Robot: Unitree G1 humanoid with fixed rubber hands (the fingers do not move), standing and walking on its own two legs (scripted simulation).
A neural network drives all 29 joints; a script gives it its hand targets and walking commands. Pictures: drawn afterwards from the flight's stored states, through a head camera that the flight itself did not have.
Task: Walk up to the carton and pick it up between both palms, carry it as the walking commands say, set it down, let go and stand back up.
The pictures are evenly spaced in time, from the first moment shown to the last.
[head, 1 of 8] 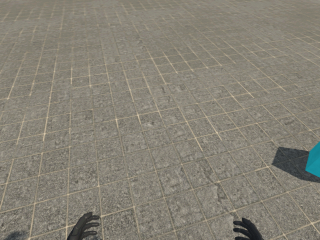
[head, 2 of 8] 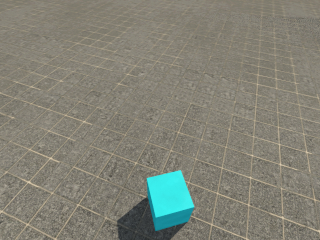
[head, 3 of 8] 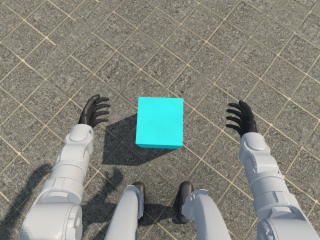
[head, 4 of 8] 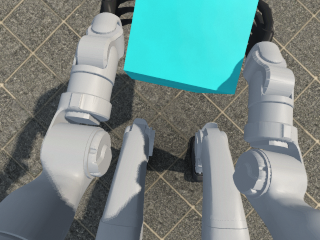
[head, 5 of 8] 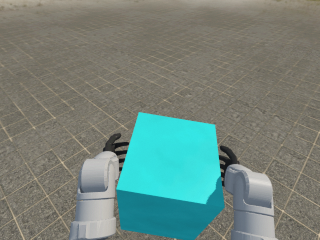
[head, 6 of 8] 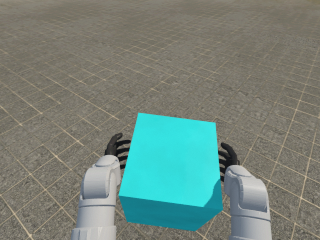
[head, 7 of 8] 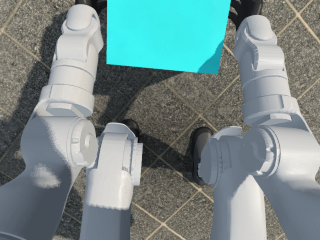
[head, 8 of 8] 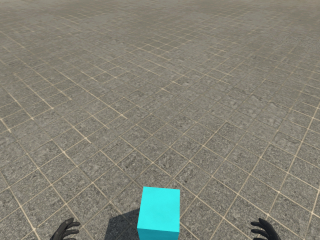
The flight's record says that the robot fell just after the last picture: no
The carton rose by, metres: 0.67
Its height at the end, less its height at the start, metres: +0.00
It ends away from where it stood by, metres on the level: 0.08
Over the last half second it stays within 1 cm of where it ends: yes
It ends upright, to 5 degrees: yes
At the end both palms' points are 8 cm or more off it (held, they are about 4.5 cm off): yes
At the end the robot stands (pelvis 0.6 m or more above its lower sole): yes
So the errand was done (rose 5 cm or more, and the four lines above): yes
